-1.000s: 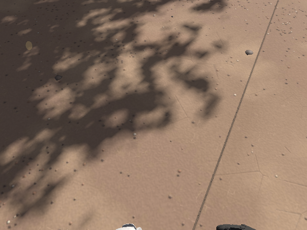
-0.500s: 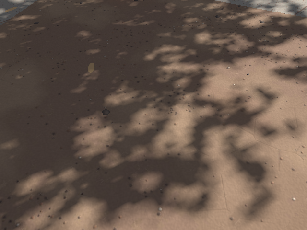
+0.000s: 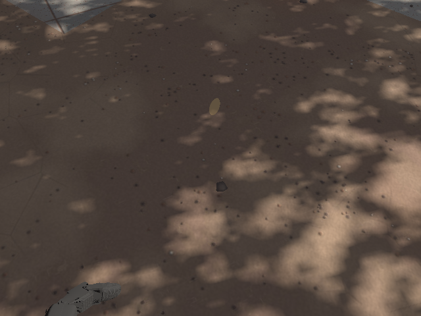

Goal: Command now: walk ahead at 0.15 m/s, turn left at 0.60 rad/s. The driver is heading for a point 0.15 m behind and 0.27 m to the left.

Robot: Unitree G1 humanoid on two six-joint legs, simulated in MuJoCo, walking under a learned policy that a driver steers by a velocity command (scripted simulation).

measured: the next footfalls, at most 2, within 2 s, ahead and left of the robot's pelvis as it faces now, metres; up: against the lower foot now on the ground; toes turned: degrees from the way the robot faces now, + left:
right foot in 0.26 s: +0.28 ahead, -0.09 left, +0.00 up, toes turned +13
left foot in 0.68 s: +0.12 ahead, +0.09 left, +0.00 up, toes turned +25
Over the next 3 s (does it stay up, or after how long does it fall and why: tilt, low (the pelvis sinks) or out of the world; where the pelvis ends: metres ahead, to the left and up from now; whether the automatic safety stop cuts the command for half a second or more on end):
stays up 0.26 0.30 0.03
